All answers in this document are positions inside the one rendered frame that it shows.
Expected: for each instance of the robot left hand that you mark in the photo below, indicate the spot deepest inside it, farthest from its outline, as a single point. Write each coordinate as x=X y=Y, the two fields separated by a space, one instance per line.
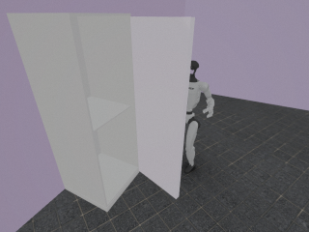
x=208 y=109

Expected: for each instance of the fridge door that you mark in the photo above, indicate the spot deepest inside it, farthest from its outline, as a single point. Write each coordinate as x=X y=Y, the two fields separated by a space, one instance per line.
x=161 y=59

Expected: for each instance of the left robot shin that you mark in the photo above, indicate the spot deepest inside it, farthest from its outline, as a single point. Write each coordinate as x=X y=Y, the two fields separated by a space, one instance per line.
x=190 y=156

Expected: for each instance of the left robot forearm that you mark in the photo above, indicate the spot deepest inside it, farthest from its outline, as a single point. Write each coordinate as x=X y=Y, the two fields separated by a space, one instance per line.
x=211 y=103

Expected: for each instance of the robot torso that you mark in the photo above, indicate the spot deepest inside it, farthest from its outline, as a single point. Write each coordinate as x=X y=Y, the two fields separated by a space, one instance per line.
x=194 y=94

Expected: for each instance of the robot left upper arm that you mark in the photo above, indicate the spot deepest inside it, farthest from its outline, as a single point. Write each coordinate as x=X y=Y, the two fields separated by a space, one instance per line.
x=205 y=88

